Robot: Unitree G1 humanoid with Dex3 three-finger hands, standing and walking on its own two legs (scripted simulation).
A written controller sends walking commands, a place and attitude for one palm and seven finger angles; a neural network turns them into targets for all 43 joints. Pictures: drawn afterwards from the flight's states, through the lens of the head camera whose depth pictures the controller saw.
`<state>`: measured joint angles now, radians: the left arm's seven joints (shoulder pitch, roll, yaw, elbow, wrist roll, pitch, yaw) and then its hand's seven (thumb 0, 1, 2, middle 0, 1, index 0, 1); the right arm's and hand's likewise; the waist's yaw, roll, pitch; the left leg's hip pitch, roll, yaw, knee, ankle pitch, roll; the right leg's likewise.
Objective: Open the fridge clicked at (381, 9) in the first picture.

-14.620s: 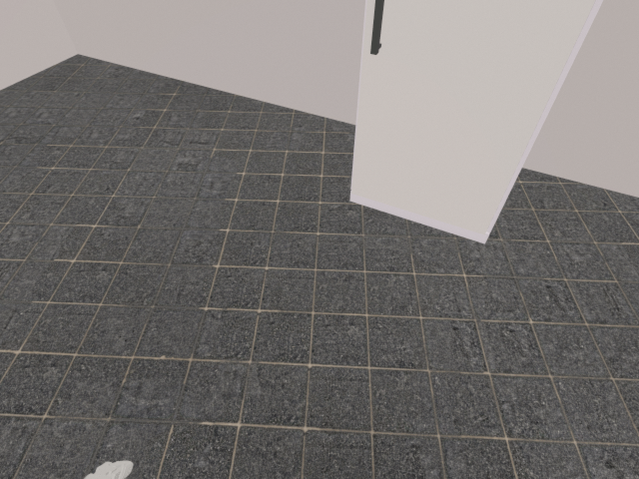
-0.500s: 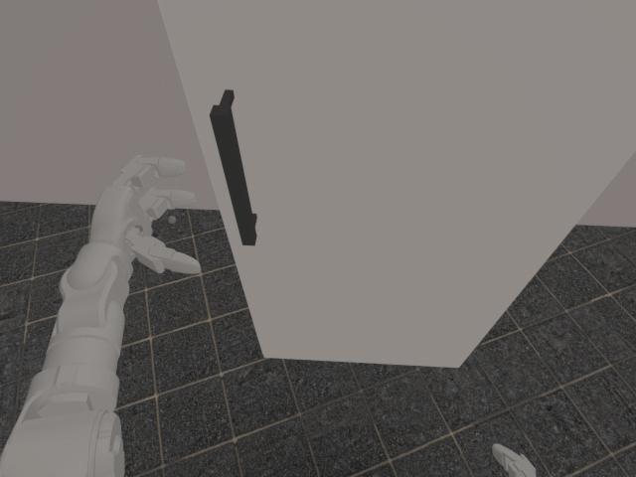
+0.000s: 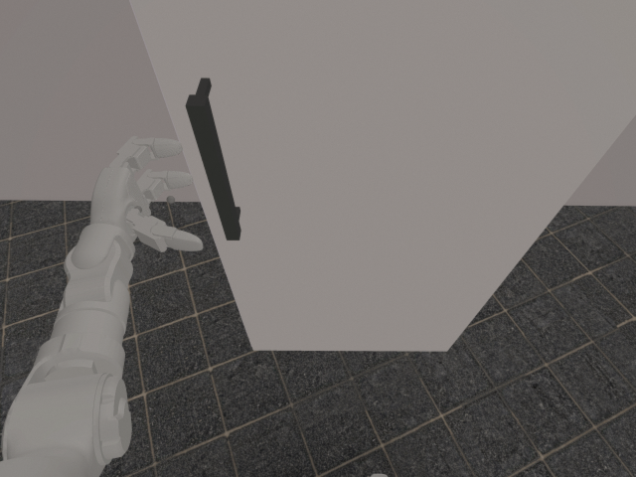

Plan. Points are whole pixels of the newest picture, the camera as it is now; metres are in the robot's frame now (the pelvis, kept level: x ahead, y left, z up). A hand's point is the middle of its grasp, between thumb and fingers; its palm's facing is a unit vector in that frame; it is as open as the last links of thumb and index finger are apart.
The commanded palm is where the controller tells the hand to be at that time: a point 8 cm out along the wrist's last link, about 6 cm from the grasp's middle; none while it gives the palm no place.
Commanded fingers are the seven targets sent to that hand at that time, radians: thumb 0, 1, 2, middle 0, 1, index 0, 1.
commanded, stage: move the hooked fingers beside the handle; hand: left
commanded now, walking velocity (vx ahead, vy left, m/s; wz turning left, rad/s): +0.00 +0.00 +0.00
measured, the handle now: (221, 170) +0.49 +0.13 +0.10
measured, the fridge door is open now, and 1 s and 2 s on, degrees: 0 0 0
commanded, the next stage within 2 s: feel for the door with the fingertips in 0.54 s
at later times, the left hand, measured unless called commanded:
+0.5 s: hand (175, 201) +0.43 +0.18 +0.10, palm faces -0.02 -1.00 -0.01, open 14.0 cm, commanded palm +0.40 +0.23 +0.11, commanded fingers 0.00 -0.50 0.30 -0.30 -1.20 -0.30 -1.20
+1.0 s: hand (210, 200) +0.43 +0.14 +0.11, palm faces -0.03 -1.00 -0.01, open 14.0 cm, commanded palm +0.39 +0.19 +0.11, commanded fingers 0.00 -0.50 0.30 -0.30 -1.20 -0.30 -1.20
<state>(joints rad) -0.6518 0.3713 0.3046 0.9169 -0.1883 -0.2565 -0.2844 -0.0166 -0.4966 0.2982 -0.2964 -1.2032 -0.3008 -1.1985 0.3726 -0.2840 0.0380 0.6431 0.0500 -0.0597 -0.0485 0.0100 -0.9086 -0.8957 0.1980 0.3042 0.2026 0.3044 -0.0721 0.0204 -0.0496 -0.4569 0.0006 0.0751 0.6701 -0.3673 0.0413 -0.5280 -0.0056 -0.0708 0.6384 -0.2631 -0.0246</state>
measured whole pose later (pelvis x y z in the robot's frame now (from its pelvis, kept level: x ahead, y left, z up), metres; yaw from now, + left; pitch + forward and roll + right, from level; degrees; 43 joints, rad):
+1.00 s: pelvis +0.00 -0.01 +0.00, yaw +0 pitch +8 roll +0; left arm -0.61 0.24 0.20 0.80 -0.16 -0.26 -0.15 -0.02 -0.50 0.30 -0.30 -1.20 -0.30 -1.20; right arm 0.33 -0.26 0.03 0.63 0.05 -0.06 -0.03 0.01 -0.91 -0.90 0.20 0.30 0.20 0.30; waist -0.06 0.03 -0.05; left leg -0.43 0.00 0.07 0.66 -0.37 0.03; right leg -0.51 -0.01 -0.07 0.64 -0.27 -0.03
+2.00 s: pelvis -0.01 +0.00 -0.01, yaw +0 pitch +10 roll +0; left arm -0.75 0.31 0.22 1.00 -0.16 -0.31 -0.18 -0.02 -0.50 0.30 -0.33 -1.23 -0.33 -1.21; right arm 0.38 -0.27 0.03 0.64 0.04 -0.06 -0.02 0.01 -0.91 -0.90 0.20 0.30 0.20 0.30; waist -0.08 0.02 -0.06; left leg -0.52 0.00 0.06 0.71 -0.37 0.04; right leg -0.58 -0.01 -0.08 0.68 -0.26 -0.03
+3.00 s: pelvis +0.00 -0.01 +0.00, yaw +1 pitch +8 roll +0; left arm -0.64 0.20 0.15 0.81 -0.14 -0.24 -0.06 -0.02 -0.50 0.30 -0.29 -1.20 -0.28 -1.20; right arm 0.33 -0.25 0.02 0.64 0.04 -0.06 -0.02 0.01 -0.91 -0.90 0.20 0.30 0.20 0.30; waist -0.06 0.03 -0.05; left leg -0.43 0.01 0.06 0.66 -0.36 0.02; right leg -0.50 0.00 -0.08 0.64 -0.27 -0.04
